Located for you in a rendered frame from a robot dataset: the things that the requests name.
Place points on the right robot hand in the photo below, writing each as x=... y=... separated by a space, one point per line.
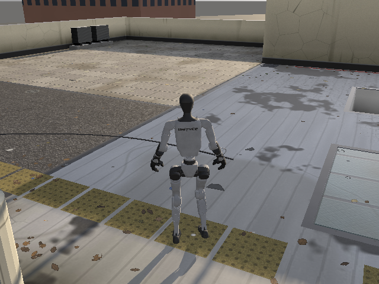
x=223 y=163

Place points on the robot torso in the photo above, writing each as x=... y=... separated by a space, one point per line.
x=188 y=143

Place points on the left robot hand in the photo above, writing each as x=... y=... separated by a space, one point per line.
x=153 y=164

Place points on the left robot thigh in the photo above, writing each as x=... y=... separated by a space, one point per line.
x=175 y=178

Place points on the right robot upper arm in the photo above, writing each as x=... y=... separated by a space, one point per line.
x=205 y=123

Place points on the left robot upper arm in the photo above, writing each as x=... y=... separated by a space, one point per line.
x=169 y=125

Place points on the robot left forearm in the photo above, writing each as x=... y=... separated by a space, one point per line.
x=157 y=155

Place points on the robot right forearm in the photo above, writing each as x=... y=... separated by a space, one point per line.
x=218 y=153

